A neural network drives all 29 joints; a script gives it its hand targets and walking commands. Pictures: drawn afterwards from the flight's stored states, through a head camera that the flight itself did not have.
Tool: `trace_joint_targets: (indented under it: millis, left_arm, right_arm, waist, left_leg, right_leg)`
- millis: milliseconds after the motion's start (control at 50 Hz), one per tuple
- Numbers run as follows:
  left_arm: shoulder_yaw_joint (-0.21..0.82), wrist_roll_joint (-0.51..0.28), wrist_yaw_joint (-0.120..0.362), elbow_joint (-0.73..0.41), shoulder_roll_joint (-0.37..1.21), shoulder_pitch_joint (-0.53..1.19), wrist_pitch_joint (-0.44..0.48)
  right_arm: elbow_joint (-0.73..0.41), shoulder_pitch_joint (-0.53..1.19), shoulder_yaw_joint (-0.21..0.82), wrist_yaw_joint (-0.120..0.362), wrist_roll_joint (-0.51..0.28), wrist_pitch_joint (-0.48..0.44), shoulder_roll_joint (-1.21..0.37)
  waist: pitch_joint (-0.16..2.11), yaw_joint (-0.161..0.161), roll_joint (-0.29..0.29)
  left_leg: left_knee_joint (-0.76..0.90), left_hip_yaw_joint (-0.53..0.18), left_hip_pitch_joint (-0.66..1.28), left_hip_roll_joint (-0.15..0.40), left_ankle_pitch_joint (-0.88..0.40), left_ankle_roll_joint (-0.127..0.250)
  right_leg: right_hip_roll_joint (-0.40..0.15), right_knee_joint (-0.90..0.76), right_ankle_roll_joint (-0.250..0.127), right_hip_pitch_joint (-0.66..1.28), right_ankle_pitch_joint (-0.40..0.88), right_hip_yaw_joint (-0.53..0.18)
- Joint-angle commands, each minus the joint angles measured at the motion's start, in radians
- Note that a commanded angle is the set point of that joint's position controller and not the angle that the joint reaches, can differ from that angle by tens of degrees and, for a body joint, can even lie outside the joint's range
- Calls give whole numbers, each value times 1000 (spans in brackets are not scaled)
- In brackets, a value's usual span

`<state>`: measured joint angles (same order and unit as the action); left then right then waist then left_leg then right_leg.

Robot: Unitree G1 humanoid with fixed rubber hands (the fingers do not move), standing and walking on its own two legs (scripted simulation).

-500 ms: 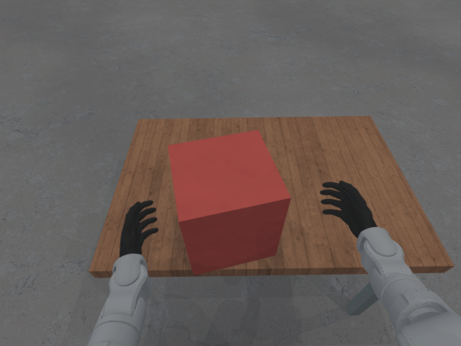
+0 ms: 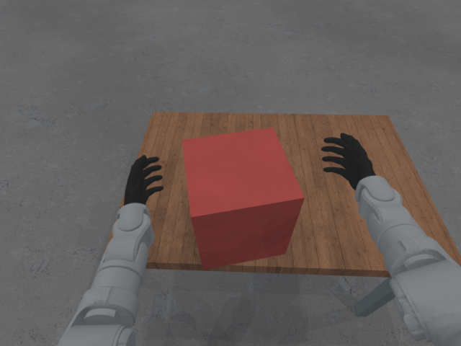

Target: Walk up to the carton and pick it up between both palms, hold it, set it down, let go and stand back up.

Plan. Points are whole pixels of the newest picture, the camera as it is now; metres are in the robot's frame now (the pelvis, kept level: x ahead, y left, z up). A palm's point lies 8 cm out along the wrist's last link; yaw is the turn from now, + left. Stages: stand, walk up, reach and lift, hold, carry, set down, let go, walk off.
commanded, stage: reach and lift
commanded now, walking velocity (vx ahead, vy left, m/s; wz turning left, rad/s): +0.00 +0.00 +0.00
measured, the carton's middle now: (237, 200) +0.45 +0.06 -0.08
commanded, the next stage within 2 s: none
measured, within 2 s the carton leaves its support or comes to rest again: neither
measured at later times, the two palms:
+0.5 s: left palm (132, 170) +0.38 +0.24 +0.09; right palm (348, 135) +0.49 -0.14 +0.12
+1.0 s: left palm (141, 182) +0.40 +0.24 +0.04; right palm (336, 145) +0.51 -0.14 +0.07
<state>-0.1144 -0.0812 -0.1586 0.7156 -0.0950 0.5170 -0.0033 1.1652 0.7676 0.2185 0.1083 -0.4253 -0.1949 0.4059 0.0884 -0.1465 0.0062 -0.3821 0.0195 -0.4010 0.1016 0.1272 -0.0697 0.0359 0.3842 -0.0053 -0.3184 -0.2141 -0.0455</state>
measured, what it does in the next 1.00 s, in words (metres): stands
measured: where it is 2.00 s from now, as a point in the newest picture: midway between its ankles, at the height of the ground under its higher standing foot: outside the picture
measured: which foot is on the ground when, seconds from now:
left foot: down 0.00-1.00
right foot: down 0.00-1.00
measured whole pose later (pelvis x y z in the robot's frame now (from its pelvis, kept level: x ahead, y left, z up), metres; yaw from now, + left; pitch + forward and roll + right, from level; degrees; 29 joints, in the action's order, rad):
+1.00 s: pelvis +0.01 +0.00 -0.01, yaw +0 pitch +21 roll -1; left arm -0.13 -0.11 -0.13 1.09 -0.12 0.83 0.10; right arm 1.45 1.08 0.18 0.09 -0.38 -0.19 0.41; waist 0.19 -0.21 -0.01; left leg -0.41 0.01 -0.65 0.11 0.12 -0.07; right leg 0.04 0.40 -0.01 -0.55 -0.20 -0.02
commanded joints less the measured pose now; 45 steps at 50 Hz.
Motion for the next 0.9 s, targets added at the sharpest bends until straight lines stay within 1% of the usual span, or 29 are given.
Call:
trace_joint_targets:
  millis: [0,20,60,120,140,160,180,200,220,240,300,340,360,380,400,420,460,500,520,580,600,620,640,660,700,740,780,840,880]
  left_arm:
    - [7,-12,-8,-149,-90,419,20]
    - [5,-16,-10,-133,-88,426,22]
    - [9,-13,-20,-141,-83,433,13]
    - [-20,1,-17,-145,-99,452,-14]
    - [-28,15,-18,-202,-93,428,-18]
    - [-34,14,-8,-154,-95,429,-27]
    - [-34,1,-1,-154,-107,481,-27]
    - [-44,9,1,-142,-106,466,-27]
    - [-50,7,10,-112,-122,475,-27]
    - [-56,4,12,-126,-130,504,-24]
    - [-68,15,18,-101,-139,505,-32]
    - [-66,15,28,-71,-129,499,-37]
    - [-59,5,35,-38,-135,507,-38]
    - [-60,1,34,-62,-145,540,-31]
    - [-57,-3,30,-51,-155,568,-30]
    - [-48,-16,19,-82,-157,601,-25]
    - [-11,-32,2,-62,-144,641,-32]
    - [19,-59,-15,-110,-151,701,-40]
    - [27,-52,-19,-83,-137,686,-49]
    - [19,-54,-23,-66,-162,737,-67]
    - [16,-51,-24,-35,-166,738,-73]
    - [4,-70,-26,61,-200,818,-74]
    - [10,-83,-29,101,-201,811,-67]
    - [10,-87,-29,134,-199,811,-55]
    - [11,-87,-21,182,-199,804,-31]
    - [1,-69,-3,227,-193,774,-10]
    - [-9,-51,16,262,-177,730,14]
    - [-20,-26,35,280,-146,664,65]
    - [-24,-15,39,259,-135,648,106]
  right_arm:
    - [-130,446,-79,-4,14,-16,169]
    - [-109,455,-72,-4,17,-5,162]
    - [-107,481,-83,-1,19,3,174]
    - [-99,516,-65,-10,4,20,191]
    - [-111,495,-78,-13,5,11,206]
    - [-86,518,-57,-18,7,17,195]
    - [-102,555,-54,-22,5,16,189]
    - [-97,548,-42,-25,2,17,178]
    - [-92,564,-34,-31,3,20,175]
    - [-110,591,-38,-37,8,16,173]
    - [-70,604,-12,-39,-7,32,167]
    - [-16,586,3,-44,-16,43,149]
    - [-4,601,5,-46,-13,48,145]
    - [-2,617,1,-47,-19,51,143]
    - [-13,650,3,-45,-25,52,152]
    - [-44,679,-20,-42,-24,49,165]
    - [-23,715,-52,-39,-5,60,187]
    - [-59,755,-84,-36,0,65,213]
    - [-27,739,-70,-32,2,76,203]
    - [11,766,-87,-22,7,103,218]
    - [25,780,-81,-18,5,107,215]
    - [119,835,-72,-12,2,126,217]
    - [129,833,-66,-7,1,133,200]
    - [144,828,-59,-4,-1,132,193]
    - [158,824,-43,-2,-11,120,182]
    - [182,804,-21,-5,-19,100,178]
    - [203,767,-8,-9,-17,76,167]
    - [215,702,-11,-12,3,32,142]
    - [196,683,-28,-14,20,-5,132]
  waist:
    - [469,6,-34]
    - [473,-5,-46]
    - [522,-13,-25]
    - [577,-24,-36]
    - [616,-21,-25]
    - [595,-21,-62]
    - [597,-24,-66]
    - [608,-26,-76]
    - [599,-26,-103]
    - [621,-31,-101]
    - [610,-41,-116]
    - [571,-40,-108]
    - [549,-33,-122]
    - [559,-42,-100]
    - [580,-48,-96]
    - [628,-49,-83]
    - [623,-41,-60]
    - [690,-28,-35]
    - [679,-30,-31]
    - [705,-39,-11]
    - [713,-46,-21]
    - [660,-44,-72]
    - [640,-55,-96]
    - [645,-66,-103]
    - [666,-75,-109]
    - [662,-75,-110]
    - [640,-74,-112]
    - [612,-70,-103]
    - [626,-71,-85]
  left_leg:
    - [-42,65,296,-89,-228,12]
    - [-38,65,284,-85,-214,16]
    - [-52,62,301,-78,-263,5]
    - [-65,64,304,-84,-365,-1]
    - [-77,63,334,-81,-428,-13]
    - [-81,65,318,-86,-437,-5]
    - [-75,69,284,-90,-420,-2]
    - [-72,71,270,-89,-424,2]
    - [-69,74,242,-94,-410,10]
    - [-65,80,210,-98,-401,12]
    - [-56,80,193,-93,-436,9]
    - [-45,81,199,-97,-411,7]
    - [-37,83,191,-95,-393,10]
    - [-35,81,191,-95,-402,7]
    - [-39,81,185,-94,-403,6]
    - [-46,81,195,-89,-407,-4]
    - [-51,78,221,-81,-388,-16]
    - [-64,75,266,-75,-409,-31]
    - [-74,72,287,-71,-436,-34]
    - [-67,76,264,-71,-399,-29]
    - [-68,76,246,-72,-392,-23]
    - [-64,81,168,-76,-253,5]
    - [-56,84,126,-73,-208,15]
    - [-54,89,110,-70,-202,20]
    - [-67,92,86,-71,-257,17]
    - [-78,94,73,-72,-327,8]
    - [-80,94,59,-73,-374,5]
    - [-83,90,61,-73,-424,2]
    - [-89,90,73,-72,-458,-4]
  right_leg:
    - [47,-57,8,-34,187,56]
    - [47,-56,10,-35,162,57]
    - [56,-52,-2,-33,184,63]
    - [61,-35,16,23,326,63]
    - [68,-29,17,37,388,71]
    - [66,-32,25,49,415,67]
    - [60,-26,34,61,433,60]
    - [58,-18,41,81,466,59]
    - [54,-12,50,103,495,53]
    - [47,-2,57,124,536,46]
    - [52,11,64,159,597,50]
    - [45,1,62,157,593,42]
    - [44,-3,65,149,576,46]
    - [43,-5,63,143,567,45]
    - [45,-6,59,134,547,47]
    - [51,-10,54,109,504,55]
    - [57,-39,35,31,382,67]
    - [68,-45,24,-21,346,82]
    - [72,-45,19,-42,354,85]
    - [64,-50,13,-60,310,84]
    - [59,-44,18,-48,319,82]
    - [51,-31,21,-94,206,85]
    - [46,-19,22,-78,183,78]
    - [42,-11,21,-66,179,73]
    - [40,12,29,-26,249,69]
    - [39,32,42,17,353,68]
    - [37,38,48,35,412,69]
    - [38,31,45,22,421,74]
    - [42,25,41,-5,414,80]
